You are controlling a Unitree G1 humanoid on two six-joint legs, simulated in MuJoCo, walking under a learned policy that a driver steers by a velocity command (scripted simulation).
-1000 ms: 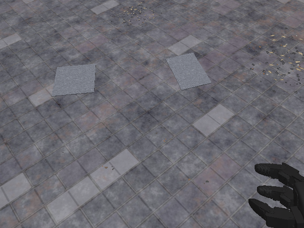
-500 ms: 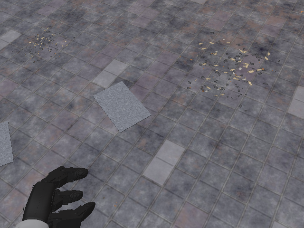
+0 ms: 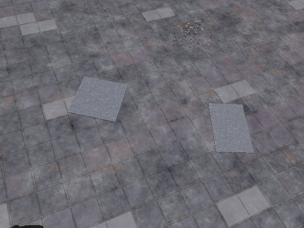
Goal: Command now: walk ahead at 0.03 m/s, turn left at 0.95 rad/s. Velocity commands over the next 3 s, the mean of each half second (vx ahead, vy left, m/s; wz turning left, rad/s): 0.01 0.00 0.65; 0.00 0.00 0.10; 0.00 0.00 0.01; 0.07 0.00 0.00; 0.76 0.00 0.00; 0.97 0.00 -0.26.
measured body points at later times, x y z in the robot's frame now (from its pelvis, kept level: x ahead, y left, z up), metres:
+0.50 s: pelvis +0.04 -0.04 +0.00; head +0.07 -0.05 +0.45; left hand +0.07 +0.27 -0.09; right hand +0.29 -0.26 -0.09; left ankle -0.04 +0.09 -0.66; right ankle +0.09 -0.14 -0.74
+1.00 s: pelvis +0.03 +0.00 +0.00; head +0.04 +0.00 +0.45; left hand +0.04 +0.29 -0.12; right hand +0.24 -0.19 -0.11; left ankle -0.03 +0.10 -0.74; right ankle +0.09 -0.14 -0.74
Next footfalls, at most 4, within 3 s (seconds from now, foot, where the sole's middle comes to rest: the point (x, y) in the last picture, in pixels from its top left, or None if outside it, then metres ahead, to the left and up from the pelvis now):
0.30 right None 0.13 -0.13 -0.77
0.64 left None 0.01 0.11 -0.77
2.60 left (87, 196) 0.55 0.25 -0.77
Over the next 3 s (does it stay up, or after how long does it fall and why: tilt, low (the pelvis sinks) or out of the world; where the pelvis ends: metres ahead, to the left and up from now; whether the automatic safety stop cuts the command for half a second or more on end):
stays up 0.70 0.19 -0.02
